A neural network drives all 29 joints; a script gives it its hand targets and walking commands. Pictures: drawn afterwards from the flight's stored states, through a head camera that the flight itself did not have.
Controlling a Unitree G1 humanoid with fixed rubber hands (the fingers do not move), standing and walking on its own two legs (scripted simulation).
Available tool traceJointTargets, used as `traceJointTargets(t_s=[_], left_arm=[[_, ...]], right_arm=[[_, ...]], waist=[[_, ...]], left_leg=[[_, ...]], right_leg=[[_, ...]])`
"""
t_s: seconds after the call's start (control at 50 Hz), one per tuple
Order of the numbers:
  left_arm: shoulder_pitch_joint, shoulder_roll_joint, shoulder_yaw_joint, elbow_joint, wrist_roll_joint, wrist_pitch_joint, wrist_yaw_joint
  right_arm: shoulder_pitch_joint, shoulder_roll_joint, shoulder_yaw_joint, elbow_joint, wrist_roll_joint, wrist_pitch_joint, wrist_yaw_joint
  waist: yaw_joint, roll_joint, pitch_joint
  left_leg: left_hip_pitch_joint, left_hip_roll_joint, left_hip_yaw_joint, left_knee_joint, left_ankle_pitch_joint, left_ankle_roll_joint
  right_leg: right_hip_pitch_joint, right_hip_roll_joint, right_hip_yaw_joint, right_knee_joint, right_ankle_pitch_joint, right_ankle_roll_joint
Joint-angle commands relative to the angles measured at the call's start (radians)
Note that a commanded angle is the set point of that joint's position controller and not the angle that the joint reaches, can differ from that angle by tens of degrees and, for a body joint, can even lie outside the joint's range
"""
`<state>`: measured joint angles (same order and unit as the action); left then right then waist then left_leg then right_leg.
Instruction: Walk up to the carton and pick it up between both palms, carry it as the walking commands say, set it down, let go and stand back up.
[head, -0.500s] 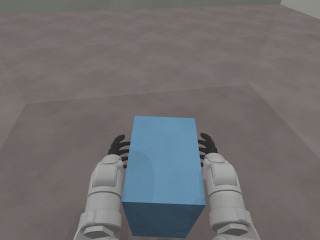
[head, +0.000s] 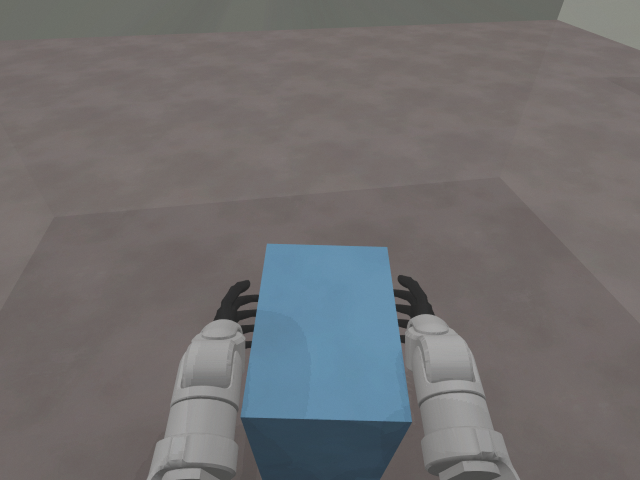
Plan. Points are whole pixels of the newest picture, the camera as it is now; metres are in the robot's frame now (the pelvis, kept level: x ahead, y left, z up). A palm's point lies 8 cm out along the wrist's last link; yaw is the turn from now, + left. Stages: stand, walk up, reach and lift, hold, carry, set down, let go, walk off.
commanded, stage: reach and lift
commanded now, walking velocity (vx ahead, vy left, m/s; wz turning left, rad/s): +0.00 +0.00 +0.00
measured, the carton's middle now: (322, 374) +0.29 +0.00 -0.03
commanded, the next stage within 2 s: hold in 0.02 s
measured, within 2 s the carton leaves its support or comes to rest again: neither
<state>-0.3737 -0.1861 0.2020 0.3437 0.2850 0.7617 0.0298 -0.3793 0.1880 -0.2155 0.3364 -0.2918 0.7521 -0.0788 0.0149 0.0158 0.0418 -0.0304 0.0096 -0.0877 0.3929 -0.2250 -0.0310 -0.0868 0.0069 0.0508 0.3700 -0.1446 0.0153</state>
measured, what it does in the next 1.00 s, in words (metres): stands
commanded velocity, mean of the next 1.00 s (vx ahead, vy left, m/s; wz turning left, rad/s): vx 0.00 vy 0.00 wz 0.00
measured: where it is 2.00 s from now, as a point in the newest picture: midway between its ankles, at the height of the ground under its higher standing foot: outside the picture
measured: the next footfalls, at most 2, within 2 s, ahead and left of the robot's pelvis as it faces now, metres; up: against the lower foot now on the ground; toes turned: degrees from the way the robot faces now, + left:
none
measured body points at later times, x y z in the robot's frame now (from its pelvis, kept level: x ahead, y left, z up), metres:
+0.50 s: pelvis -0.01 +0.00 +0.00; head -0.06 -0.01 +0.45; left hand +0.30 +0.13 +0.05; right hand +0.31 -0.13 +0.05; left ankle +0.01 +0.14 -0.74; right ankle +0.05 -0.13 -0.74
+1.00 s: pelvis -0.01 +0.00 +0.00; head -0.06 -0.01 +0.44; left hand +0.30 +0.13 +0.05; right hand +0.31 -0.13 +0.05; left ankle +0.01 +0.14 -0.74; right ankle +0.05 -0.13 -0.74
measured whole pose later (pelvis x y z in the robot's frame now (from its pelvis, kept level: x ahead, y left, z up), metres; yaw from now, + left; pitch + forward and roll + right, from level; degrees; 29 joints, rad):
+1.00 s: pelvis -0.01 +0.00 +0.00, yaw +0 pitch -9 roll +0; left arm -0.36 -0.18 0.19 0.34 0.28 0.78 0.03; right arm -0.36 0.18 -0.19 0.33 -0.30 0.78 -0.07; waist 0.01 0.02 0.03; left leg -0.04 0.01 -0.09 0.42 -0.23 -0.03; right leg -0.10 0.01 0.05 0.40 -0.15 0.01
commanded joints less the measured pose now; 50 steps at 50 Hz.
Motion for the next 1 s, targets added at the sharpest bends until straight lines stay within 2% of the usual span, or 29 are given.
traceJointTargets(t_s=[0.0,0.34,0.98], left_arm=[[-0.502,-0.999,-0.457,-0.064,-0.240,-0.057,-0.216],[-0.547,-1.009,-0.436,-0.025,-0.237,-0.059,-0.221],[-0.465,-1.029,-0.461,-0.069,-0.258,-0.039,-0.217]], right_arm=[[-0.434,1.057,0.499,-0.022,0.263,-0.021,0.248],[-0.476,1.076,0.479,0.017,0.257,-0.021,0.250],[-0.416,1.065,0.511,-0.045,0.270,-0.011,0.260]], waist=[[-0.001,-0.009,-0.271],[-0.002,-0.010,-0.253],[-0.007,-0.007,-0.255]], left_leg=[[-0.088,-0.111,0.020,-0.076,0.137,0.018],[-0.129,-0.109,0.024,-0.072,0.031,0.026],[-0.108,-0.104,0.014,-0.060,0.086,0.021]], right_leg=[[0.185,0.104,-0.002,-0.024,0.124,-0.003],[0.156,0.096,0.000,-0.026,0.006,-0.007],[0.154,0.097,0.003,-0.016,0.052,-0.004]])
